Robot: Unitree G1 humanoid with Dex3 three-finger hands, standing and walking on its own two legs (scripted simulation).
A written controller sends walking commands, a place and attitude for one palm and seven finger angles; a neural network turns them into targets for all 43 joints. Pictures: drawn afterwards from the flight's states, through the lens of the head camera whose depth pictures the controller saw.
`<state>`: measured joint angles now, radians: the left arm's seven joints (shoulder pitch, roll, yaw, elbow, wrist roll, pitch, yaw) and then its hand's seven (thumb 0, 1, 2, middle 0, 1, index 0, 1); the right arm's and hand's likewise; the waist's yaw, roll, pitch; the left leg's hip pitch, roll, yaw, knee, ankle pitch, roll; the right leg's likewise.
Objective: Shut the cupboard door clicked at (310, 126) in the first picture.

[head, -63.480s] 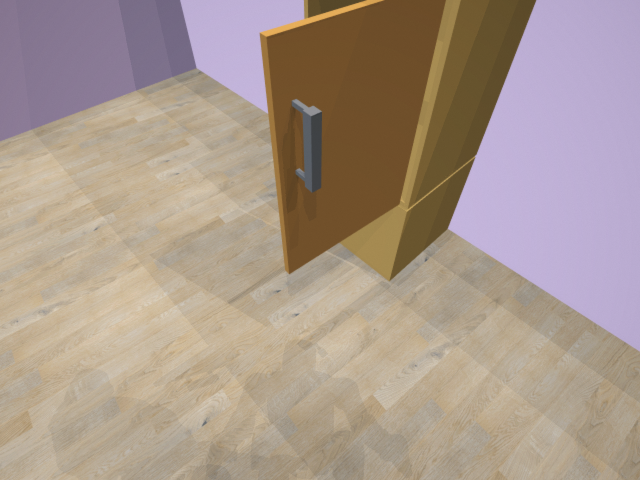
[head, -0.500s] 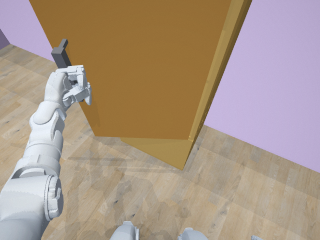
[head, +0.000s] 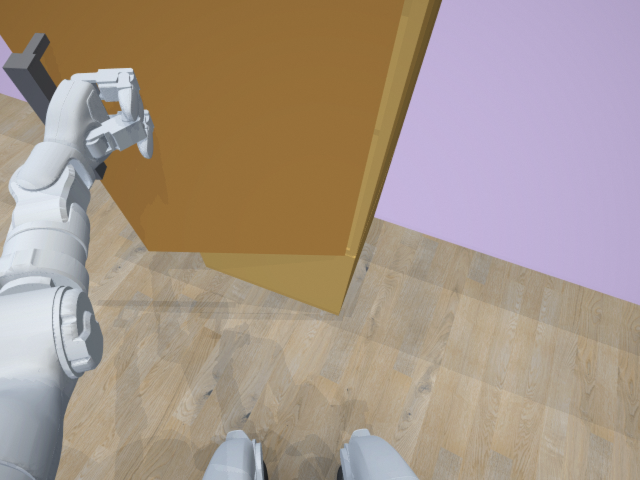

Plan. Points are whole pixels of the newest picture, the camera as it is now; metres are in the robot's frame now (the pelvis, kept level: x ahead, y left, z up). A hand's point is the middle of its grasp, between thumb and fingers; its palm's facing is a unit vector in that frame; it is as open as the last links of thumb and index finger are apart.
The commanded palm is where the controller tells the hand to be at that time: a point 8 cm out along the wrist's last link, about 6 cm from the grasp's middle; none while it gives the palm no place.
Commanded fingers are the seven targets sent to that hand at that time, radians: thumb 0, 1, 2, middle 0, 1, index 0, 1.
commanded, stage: push the door shut along its arc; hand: left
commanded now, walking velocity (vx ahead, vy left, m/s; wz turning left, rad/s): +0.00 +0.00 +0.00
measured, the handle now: (69, 113) +0.55 +0.25 +0.12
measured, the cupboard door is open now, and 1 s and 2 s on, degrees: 20 4 4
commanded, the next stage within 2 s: pull the fist back off the door in 0.66 s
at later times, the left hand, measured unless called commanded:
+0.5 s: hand (163, 98) +0.55 +0.14 +0.13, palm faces -0.30 -0.95 -0.02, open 3.3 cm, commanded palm +0.57 +0.17 +0.12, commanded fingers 0.00 0.90 0.90 -1.30 -1.50 -1.30 -1.50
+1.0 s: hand (184, 84) +0.59 +0.12 +0.12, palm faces +0.16 -0.99 -0.02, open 3.1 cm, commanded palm +0.56 +0.14 +0.12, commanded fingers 0.00 0.90 0.90 -1.30 -1.50 -1.30 -1.50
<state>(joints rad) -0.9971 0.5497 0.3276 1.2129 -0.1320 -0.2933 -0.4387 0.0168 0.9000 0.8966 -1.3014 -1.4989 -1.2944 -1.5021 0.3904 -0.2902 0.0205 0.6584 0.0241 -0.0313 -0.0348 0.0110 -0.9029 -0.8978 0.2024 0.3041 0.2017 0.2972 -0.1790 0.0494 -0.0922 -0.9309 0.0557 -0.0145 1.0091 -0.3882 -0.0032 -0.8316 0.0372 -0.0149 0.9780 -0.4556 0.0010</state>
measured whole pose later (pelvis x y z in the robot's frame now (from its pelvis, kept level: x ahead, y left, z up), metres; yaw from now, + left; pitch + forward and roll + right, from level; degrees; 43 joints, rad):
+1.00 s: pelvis +0.01 +0.01 -0.02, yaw -1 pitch +26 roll -4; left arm -1.21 0.42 0.36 1.18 0.04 -0.20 0.15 0.02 0.90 0.91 -1.30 -1.50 -1.29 -1.50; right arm 0.48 -0.23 0.02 0.66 -0.10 -0.06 0.08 0.01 -0.90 -0.90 0.20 0.30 0.20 0.30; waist -0.22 0.08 -0.12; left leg -1.12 0.06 -0.03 1.10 -0.42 0.00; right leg -1.00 0.04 -0.03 1.04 -0.48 0.01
